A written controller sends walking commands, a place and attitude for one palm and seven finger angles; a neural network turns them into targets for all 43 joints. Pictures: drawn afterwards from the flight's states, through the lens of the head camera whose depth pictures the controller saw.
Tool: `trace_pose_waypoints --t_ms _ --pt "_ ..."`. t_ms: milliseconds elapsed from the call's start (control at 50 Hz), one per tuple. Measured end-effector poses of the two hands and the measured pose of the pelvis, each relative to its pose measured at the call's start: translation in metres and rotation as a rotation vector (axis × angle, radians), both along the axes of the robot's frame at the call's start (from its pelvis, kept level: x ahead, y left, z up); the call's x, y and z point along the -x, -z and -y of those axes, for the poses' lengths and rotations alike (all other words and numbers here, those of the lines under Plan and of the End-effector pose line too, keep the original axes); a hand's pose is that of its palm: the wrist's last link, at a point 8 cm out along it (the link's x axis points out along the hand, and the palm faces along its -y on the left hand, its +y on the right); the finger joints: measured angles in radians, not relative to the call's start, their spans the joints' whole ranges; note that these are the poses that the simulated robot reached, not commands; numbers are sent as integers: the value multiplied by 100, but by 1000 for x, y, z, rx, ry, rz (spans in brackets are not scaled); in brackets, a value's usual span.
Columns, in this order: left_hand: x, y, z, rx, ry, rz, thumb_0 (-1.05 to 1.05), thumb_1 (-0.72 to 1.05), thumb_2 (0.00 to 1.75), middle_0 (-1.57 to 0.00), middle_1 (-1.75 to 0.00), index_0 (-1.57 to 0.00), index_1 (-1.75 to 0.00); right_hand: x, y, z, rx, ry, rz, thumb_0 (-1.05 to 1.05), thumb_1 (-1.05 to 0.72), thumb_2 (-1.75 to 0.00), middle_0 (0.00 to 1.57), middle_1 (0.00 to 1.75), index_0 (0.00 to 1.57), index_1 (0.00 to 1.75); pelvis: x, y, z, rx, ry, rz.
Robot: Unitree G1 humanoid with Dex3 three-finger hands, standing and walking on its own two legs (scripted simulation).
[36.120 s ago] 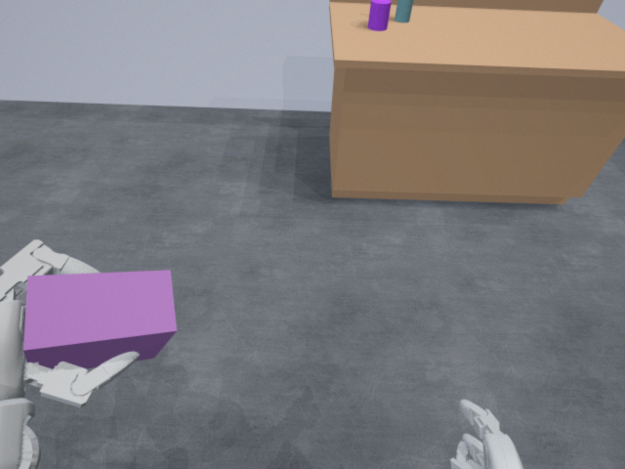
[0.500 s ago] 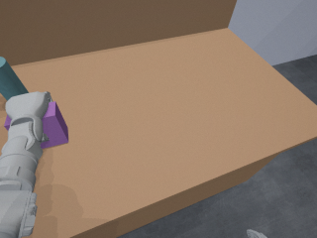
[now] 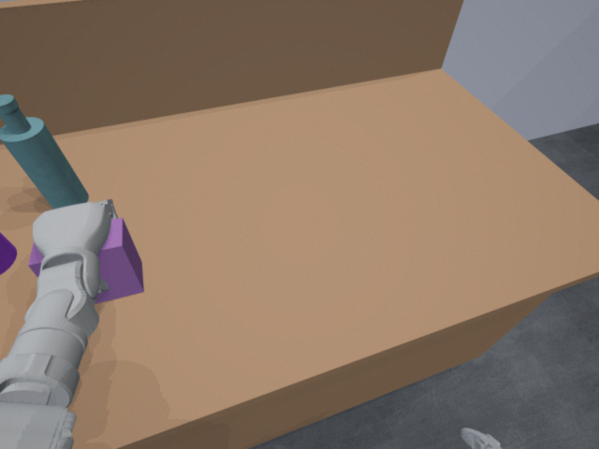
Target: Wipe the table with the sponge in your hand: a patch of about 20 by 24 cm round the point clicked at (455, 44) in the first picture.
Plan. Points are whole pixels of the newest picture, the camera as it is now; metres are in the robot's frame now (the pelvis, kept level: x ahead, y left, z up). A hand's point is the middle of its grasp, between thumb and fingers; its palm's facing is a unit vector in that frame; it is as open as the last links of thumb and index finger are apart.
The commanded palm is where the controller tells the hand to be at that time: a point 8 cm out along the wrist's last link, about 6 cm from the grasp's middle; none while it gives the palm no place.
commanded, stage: wipe back along the first lane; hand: left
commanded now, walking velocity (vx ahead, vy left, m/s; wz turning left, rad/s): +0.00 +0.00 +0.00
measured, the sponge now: (97, 271) +0.35 +0.34 +0.00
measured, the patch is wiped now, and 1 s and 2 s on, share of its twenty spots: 1.00 1.00 1.00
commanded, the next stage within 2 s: lift the sponge slowly off the table in 1.16 s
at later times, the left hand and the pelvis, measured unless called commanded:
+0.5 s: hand (88, 282) +0.31 +0.32 +0.04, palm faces -0.02 -0.03 -1.00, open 10.3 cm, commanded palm +0.27 +0.30 +0.06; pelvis +0.01 +0.00 +0.00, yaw +0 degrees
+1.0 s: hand (88, 316) +0.26 +0.29 +0.04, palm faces +0.00 -0.05 -1.00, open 10.3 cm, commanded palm +0.22 +0.28 +0.07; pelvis +0.00 -0.01 +0.00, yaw +0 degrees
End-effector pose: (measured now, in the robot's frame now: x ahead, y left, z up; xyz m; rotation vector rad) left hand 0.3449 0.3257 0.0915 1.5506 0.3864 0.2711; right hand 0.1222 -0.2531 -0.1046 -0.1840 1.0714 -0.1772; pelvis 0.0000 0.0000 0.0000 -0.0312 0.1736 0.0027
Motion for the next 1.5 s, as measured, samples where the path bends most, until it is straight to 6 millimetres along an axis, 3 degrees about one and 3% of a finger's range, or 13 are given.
trace_pose_waypoints --t_ms 740,1300,1500 --pt "77 0 28 35 -20 71 0 -50 107 -64 -141 -66 -142 -78 -22 -21 -49 -119 223 1 -90 -90 20 30 20 30 -9 -3 5 -11 1 72" --pt "124 0 50 45 -7 80 1 -50 107 -64 -140 -67 -141 -82 -27 -21 -59 -130 278 1 -90 -90 20 30 20 30 -2 -5 8 -17 16 113" --pt "124 0 48 69 -31 60 0 -51 107 -66 -138 -68 -139 -87 -32 -23 -43 -147 288 2 -90 -90 20 30 20 30 0 -6 11 -19 10 134"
